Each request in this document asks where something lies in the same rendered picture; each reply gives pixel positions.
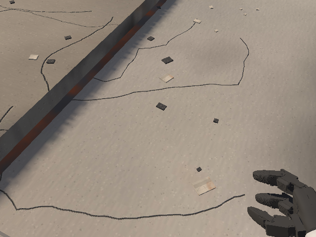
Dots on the robot right hand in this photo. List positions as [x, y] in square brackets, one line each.
[300, 209]

